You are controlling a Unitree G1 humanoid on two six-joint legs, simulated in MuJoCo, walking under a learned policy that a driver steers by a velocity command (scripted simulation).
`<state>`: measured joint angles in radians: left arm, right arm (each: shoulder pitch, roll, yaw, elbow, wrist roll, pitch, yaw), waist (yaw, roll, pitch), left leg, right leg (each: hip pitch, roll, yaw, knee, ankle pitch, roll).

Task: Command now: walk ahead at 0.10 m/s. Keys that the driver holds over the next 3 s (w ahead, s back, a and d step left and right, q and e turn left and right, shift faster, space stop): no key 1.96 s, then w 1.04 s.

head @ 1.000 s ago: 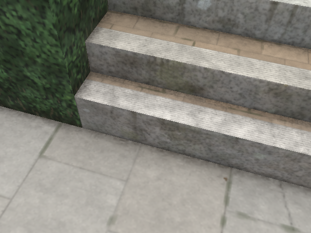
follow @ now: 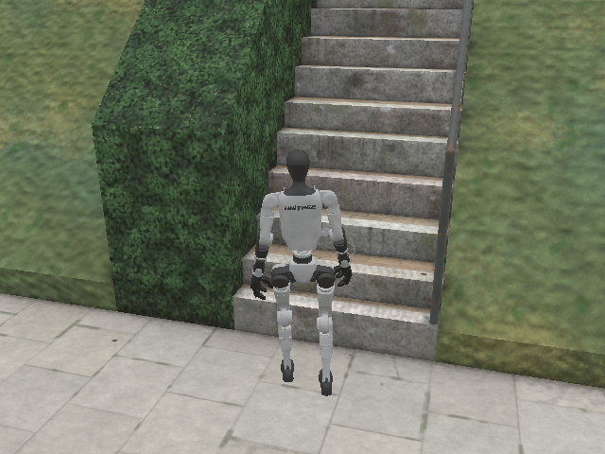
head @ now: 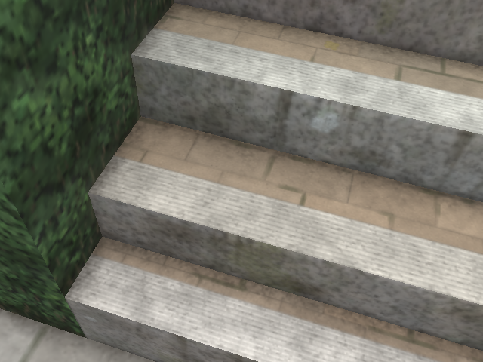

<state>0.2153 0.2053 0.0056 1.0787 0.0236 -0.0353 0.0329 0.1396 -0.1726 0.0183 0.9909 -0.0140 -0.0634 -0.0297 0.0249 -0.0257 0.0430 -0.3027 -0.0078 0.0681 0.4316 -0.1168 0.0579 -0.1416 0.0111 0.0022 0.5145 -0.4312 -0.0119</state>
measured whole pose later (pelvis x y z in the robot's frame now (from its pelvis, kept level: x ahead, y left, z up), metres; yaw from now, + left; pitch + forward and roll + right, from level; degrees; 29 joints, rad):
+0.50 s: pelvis +0.02 -0.01 +0.00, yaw +1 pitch +0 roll +0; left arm 0.20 0.24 -0.01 1.13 0.02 -0.03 0.03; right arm 0.11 -0.24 -0.02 1.01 -0.01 -0.01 -0.04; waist 0.00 0.00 0.01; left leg -0.28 -0.02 0.05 0.43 -0.14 0.05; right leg -0.10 0.00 -0.01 0.40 -0.30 0.01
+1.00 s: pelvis +0.01 -0.01 +0.00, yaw +1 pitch +0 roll -1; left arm 0.22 0.24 -0.01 1.09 0.02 -0.04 0.04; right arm 0.11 -0.24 -0.02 1.01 -0.01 -0.01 -0.04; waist 0.00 0.00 0.01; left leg -0.30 -0.01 0.04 0.43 -0.13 0.04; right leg -0.12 0.01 -0.01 0.41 -0.29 0.00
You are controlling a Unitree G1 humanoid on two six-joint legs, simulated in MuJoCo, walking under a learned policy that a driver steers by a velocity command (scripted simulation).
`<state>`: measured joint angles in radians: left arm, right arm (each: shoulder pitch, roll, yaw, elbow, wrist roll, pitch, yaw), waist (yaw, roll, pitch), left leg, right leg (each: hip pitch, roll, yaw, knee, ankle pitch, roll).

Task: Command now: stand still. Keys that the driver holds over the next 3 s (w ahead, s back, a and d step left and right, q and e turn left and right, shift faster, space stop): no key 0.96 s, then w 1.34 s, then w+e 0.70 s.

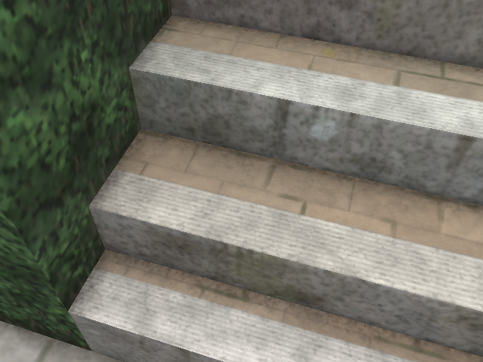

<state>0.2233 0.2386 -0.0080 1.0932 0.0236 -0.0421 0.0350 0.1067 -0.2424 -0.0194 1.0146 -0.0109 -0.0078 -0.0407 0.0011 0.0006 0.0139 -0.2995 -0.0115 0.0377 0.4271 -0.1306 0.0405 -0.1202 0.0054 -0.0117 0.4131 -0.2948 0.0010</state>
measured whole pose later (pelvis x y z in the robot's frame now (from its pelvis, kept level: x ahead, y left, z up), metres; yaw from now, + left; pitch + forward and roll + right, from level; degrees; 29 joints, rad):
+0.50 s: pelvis +0.01 +0.00 +0.00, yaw +0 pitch +0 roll +0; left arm 0.24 0.23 0.00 1.06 0.02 -0.05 0.03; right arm 0.11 -0.24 -0.02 1.02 -0.01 -0.01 -0.04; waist 0.00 0.00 0.01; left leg -0.30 -0.01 0.03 0.43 -0.14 0.04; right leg -0.12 0.01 -0.01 0.41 -0.30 0.00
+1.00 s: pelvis +0.01 +0.00 +0.00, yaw +0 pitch +0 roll +0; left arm 0.27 0.22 0.00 1.05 0.02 -0.04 0.03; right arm 0.12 -0.23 -0.02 1.04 -0.01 -0.01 -0.04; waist 0.00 0.00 0.01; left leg -0.28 -0.01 0.03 0.43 -0.15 0.03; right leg -0.10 0.01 -0.01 0.40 -0.31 0.00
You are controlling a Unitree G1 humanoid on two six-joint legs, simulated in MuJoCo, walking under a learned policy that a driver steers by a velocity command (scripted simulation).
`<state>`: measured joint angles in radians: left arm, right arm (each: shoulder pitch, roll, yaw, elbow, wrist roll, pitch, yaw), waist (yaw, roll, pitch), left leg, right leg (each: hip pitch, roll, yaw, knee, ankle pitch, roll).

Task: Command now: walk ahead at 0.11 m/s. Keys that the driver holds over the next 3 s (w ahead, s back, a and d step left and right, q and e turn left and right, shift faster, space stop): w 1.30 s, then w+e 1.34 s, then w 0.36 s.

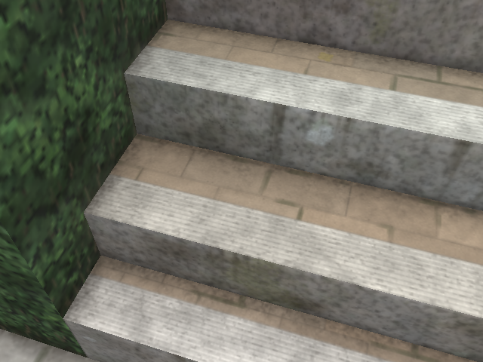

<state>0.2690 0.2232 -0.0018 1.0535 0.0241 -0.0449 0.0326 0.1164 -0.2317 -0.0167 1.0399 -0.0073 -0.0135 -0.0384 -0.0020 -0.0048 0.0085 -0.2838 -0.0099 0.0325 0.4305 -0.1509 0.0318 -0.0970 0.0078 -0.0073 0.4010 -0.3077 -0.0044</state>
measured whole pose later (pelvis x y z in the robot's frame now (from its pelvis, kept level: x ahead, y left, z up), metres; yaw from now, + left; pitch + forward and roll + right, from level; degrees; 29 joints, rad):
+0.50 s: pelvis +0.08 -0.01 +0.00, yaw -1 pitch +1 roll +1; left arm 0.23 0.23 0.04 0.96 -0.02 -0.09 0.00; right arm 0.33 -0.22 -0.04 1.07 -0.01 -0.09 -0.02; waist -0.04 -0.02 -0.03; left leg -0.14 -0.02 0.04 0.38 -0.26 0.04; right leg -0.57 -0.03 0.01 1.35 -0.43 -0.06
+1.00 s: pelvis +0.20 -0.06 +0.00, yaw +1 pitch +3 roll +1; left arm 0.54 0.12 0.00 1.14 0.03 -0.08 0.01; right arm 0.12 -0.13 0.03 0.77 -0.03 0.02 -0.04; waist 0.04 0.05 -0.02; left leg -1.16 -0.02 -0.04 2.12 -0.33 0.03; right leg -0.17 -0.02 -0.10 0.40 -0.29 -0.06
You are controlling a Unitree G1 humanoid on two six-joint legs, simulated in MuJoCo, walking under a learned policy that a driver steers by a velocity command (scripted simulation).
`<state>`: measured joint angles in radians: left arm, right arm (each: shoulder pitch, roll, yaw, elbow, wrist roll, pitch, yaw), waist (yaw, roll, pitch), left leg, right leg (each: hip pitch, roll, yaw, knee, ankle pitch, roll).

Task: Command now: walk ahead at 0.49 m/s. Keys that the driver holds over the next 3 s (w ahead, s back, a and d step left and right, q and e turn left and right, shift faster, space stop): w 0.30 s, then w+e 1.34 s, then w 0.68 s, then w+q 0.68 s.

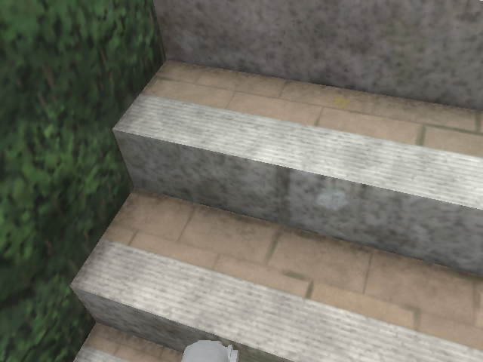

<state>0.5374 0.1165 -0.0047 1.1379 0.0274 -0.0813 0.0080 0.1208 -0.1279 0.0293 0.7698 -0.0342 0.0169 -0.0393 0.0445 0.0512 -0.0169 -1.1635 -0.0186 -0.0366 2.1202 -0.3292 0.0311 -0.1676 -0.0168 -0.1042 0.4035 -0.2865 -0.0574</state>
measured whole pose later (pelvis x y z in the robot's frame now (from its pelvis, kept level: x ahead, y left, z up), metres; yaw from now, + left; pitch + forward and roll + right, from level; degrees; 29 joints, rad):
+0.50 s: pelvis +0.26 +0.07 +0.20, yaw -3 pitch +1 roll +2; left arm -0.04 0.10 0.01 0.64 0.00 -0.09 0.03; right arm 0.39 -0.18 -0.03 1.06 -0.06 -0.08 -0.03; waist 0.00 -0.04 -0.02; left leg -0.34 -0.02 0.20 0.73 -0.42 0.07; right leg -1.17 0.12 0.16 2.38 -0.13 -0.16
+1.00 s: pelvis +0.51 +0.05 +0.39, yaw -17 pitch +6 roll +0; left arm 0.52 0.15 -0.02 1.06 0.08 -0.08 -0.08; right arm 0.08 -0.15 0.04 0.79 -0.06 -0.08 0.06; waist 0.02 0.01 -0.14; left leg -1.39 0.02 -0.11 2.12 -0.15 0.15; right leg -0.36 0.19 0.08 0.69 -0.42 -0.14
